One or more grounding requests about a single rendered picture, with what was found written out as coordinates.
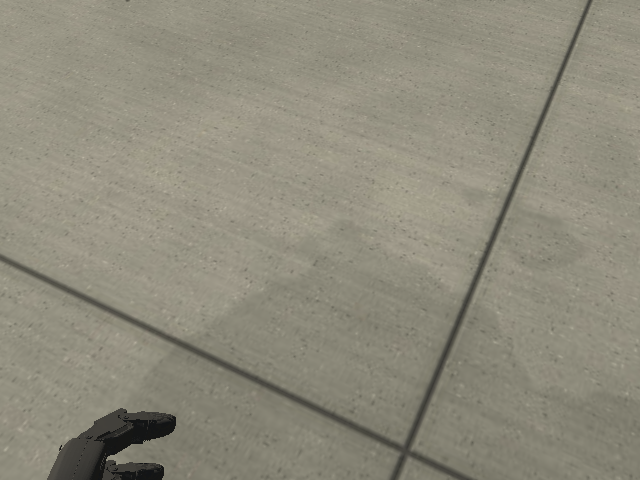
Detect robot left hand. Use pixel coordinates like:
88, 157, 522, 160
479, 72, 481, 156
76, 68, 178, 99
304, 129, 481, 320
47, 408, 176, 480

